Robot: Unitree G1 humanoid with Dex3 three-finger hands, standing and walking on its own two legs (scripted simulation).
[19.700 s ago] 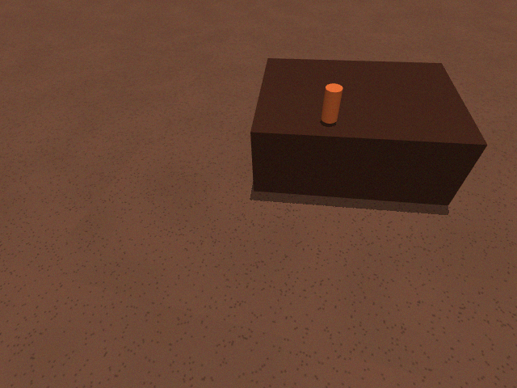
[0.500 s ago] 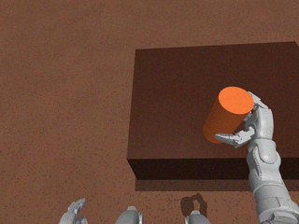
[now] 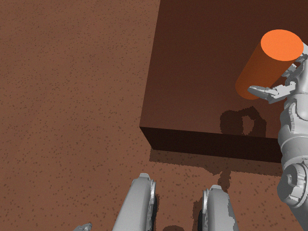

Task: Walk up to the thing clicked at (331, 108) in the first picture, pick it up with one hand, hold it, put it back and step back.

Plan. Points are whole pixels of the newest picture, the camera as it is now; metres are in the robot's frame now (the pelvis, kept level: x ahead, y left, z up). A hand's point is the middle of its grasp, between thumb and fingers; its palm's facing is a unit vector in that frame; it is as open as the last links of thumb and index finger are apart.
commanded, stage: crouch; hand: right
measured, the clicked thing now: (262, 69) +0.51 -0.17 +0.04
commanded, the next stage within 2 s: lower in 0.66 s
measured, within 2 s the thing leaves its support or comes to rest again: rests again in 1.82 s
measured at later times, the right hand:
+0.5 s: hand (267, 68) +0.55 -0.21 -0.03, palm faces +0.19 +0.98 -0.01, open 10.8 cm
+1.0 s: hand (261, 74) +0.57 -0.21 -0.07, palm faces +0.18 +0.98 -0.01, open 10.8 cm
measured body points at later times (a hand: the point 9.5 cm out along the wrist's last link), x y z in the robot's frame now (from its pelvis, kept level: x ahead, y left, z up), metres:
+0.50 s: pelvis -0.01 +0.00 -0.05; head +0.20 -0.03 +0.34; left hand +0.02 +0.28 -0.16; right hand +0.54 -0.26 -0.02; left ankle +0.07 +0.14 -0.57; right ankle +0.03 -0.13 -0.57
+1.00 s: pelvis -0.02 +0.00 -0.10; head +0.21 -0.03 +0.29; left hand +0.00 +0.28 -0.20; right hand +0.55 -0.26 -0.07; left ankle +0.07 +0.14 -0.57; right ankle +0.03 -0.13 -0.57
